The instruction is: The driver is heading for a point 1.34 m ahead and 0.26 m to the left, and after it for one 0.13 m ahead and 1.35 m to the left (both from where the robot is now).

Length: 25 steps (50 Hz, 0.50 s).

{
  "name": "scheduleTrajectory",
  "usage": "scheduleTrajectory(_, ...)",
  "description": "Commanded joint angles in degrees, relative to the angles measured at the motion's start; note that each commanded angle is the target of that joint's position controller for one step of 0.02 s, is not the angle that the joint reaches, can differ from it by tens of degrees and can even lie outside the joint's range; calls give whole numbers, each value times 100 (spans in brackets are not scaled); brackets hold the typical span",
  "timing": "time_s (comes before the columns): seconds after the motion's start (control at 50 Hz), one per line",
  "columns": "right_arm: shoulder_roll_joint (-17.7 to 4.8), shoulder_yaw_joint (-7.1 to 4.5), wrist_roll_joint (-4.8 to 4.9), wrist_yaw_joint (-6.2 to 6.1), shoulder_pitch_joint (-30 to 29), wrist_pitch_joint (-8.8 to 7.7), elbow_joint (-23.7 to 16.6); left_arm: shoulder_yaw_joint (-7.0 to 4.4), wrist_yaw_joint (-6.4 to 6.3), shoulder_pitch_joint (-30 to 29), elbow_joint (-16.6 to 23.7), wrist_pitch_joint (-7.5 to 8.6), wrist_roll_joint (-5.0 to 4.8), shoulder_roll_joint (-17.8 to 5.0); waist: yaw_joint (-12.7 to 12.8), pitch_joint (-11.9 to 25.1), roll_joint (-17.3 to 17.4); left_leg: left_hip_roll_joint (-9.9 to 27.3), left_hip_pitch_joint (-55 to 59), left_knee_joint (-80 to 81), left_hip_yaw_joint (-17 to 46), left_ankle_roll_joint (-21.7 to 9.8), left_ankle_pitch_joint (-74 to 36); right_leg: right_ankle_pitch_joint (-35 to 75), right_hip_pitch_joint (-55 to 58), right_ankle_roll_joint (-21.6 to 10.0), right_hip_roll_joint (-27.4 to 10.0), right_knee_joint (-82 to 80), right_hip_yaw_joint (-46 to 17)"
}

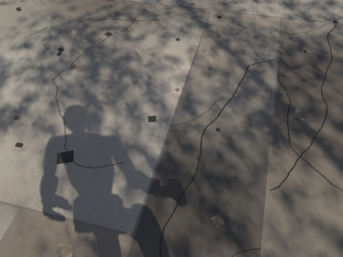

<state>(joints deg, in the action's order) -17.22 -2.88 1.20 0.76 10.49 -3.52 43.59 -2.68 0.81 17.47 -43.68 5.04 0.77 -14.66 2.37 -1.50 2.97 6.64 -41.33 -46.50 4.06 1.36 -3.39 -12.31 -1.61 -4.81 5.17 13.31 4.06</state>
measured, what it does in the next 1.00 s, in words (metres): walks ahead, turning left: left foot, then right foot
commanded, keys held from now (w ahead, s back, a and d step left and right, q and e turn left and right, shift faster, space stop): w+q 0.64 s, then w+e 0.36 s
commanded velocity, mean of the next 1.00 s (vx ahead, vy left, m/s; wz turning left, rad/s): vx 0.50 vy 0.00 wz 0.31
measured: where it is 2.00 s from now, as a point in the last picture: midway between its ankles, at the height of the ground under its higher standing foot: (155, 132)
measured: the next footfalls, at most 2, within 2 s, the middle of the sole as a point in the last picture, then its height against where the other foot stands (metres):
left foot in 0.22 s outside the picture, level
right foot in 0.68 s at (190, 230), level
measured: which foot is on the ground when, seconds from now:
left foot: up 0.00-0.20, down 0.22-0.68, up 0.70-1.00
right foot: down 0.00-0.20, up 0.22-0.66, down 0.68-1.00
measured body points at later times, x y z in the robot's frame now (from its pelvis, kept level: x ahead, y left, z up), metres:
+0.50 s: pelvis +0.29 +0.06 +0.00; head +0.33 +0.08 +0.45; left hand +0.41 +0.37 -0.09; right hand +0.45 -0.19 -0.11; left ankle +0.26 +0.14 -0.75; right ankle +0.47 -0.08 -0.69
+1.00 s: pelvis +0.56 +0.10 +0.00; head +0.59 +0.10 +0.45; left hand +0.46 +0.36 -0.12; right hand +0.85 -0.04 -0.07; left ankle +0.62 +0.29 -0.71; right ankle +0.57 -0.01 -0.75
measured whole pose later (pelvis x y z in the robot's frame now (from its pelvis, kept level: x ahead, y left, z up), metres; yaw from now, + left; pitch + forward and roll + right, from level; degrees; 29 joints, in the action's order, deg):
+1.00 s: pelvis +0.56 +0.10 +0.00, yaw +20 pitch +2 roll +0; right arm -15.5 -1.7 0.0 0.8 4.8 -5.0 36.2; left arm -2.8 0.0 23.7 -46.6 3.1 -1.3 -15.3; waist 6.1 -1.2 1.7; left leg 1.6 -31.0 -36.3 4.5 1.9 7.9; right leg -12.4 -8.6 -2.4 3.9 19.5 -6.9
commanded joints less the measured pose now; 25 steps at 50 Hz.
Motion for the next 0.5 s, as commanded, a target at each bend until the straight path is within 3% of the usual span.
scheduleTrajectory(0.02, -200, -11, 16, 90, -561, -90, -480, -236, -63, -76, 211, 92, -33, -935, 164, -284, -478, -119, 333, 739, -152, -81, -686, 1679, -352, -538, -1588, -680, -211)
scheduleTrajectory(0.08, -155, 21, 10, 221, -929, -102, -710, -263, -83, 175, 7, -21, -74, -978, 310, -410, -414, -194, -105, 1148, -256, -240, -292, 2131, 495, -512, -1840, -398, -85)
scheduleTrajectory(0.12, -170, 18, -6, 315, -1039, -106, -869, -288, -119, 205, -55, -129, -104, -1039, 271, -370, -466, -309, -192, 1278, -452, -384, 302, 2943, 942, -444, -1977, -29, -10)
scheduleTrajectory(0.16, -324, -56, -23, 353, -784, -71, -940, -327, -191, 74, -18, -222, -117, -1201, 27, -23, -708, -645, 414, 1258, -825, -595, 968, 4920, 1103, -296, -1970, 694, 163)
scheduleTrajectory(0.18, -490, -144, -31, 341, -366, -42, -892, -343, -236, 27, 6, -269, -112, -1277, -224, 292, -830, -863, 1011, 1202, -972, -725, 1235, 5827, 1078, -218, -1931, 1344, 250)
scheduleTrajectory(0.2, -756, -290, -23, 292, 410, -29, -744, -336, -279, -64, 33, -306, -119, -1298, -674, 720, -779, -1064, 2149, 1445, -989, -917, 1055, 5993, 680, -67, -1787, 2416, 412)
scheduleTrajectory(0.22, -1142, -452, -11, 196, 1323, 10, -590, -275, -318, -58, 123, -265, -78, -1202, -1128, 1272, -381, -598, 3913, 1632, -104, -1245, 747, 4619, -559, 150, -1567, 3996, 457)
scheduleTrajectory(0.24, -1694, -563, 18, 153, 1448, -9, -588, 0, -181, 647, 364, -100, 90, -362, -556, 1916, 1148, 963, 6191, 1845, 3069, -2427, 1431, -918, -3298, 570, -316, 6215, 168)
scheduleTrajectory(0.26, -1178, -425, 14, 133, 1632, -28, -665, -43, -65, 182, 351, 129, -33, -773, -942, 2544, 644, 1225, 6706, 2617, 4350, -2601, 1880, -2015, -4041, 523, -139, 6903, -1033)
scheduleTrajectory(0.28, -960, -357, -45, 104, 1413, -34, -661, -116, 8, -405, 574, 261, -266, -1041, -1024, 1713, 354, 1044, 6194, 2771, 3430, -2251, 1682, -1550, -4482, 408, -486, 6797, -1159)
scheduleTrajectory(0.3, -879, -335, -36, 87, 1047, -39, -725, -66, -1, -637, 675, 333, -245, -950, -805, 1148, -196, 812, 5337, 2811, 2785, -2065, 1229, -1127, -4397, 362, -731, 6284, -1083)
scheduleTrajectory(0.32, -757, -297, -30, 80, 688, -32, -798, -91, -36, -726, 671, 340, -110, -938, -561, 687, -458, 599, 4512, 2907, 2309, -1956, 567, -937, -4155, 416, -888, 5733, -996)
scheduleTrajectory(0.36, -627, -240, -107, 42, 361, -25, -940, -137, -54, -499, 660, 214, -13, -946, -216, 467, -209, 348, 3582, 3182, 1899, -1954, -66, -730, -3531, 570, -1028, 5250, -976)
scheduleTrajectory(0.4, -704, -263, -71, -7, 315, -37, -913, -97, -80, -382, 625, 95, 21, -798, -112, 353, -121, 235, 3011, 3304, 1545, -1965, -443, -618, -3338, 785, -1045, 4687, -816)
scheduleTrajectory(0.44, -873, -315, -49, -80, 384, -22, -859, -21, -105, -733, 725, 46, 34, -630, -197, 217, -54, 16, 2571, 3350, 1184, -1838, -408, -21, -3188, 943, -952, 3855, -686)
scheduleTrajectory(0.5, -938, -341, -1, -149, 601, 51, -756, 42, -65, -1410, 835, 80, -3, -509, -501, 209, 135, -296, 2305, 3216, 948, -1493, 282, 1349, -2649, 988, -662, 2477, -630)
Velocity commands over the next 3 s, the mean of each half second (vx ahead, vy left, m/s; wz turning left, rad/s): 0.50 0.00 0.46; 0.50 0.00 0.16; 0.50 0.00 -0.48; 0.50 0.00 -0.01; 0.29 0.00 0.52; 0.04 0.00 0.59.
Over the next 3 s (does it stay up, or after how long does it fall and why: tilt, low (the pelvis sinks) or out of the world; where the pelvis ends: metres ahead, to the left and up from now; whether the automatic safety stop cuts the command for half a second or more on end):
stays up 1.34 0.19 -0.01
